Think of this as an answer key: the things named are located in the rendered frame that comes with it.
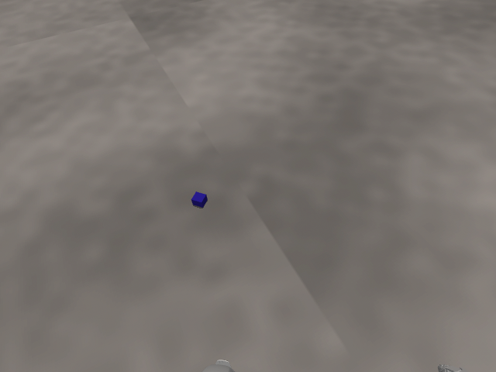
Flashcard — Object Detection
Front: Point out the small box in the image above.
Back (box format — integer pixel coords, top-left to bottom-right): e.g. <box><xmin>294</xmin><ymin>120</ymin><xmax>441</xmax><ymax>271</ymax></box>
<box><xmin>191</xmin><ymin>192</ymin><xmax>208</xmax><ymax>208</ymax></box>

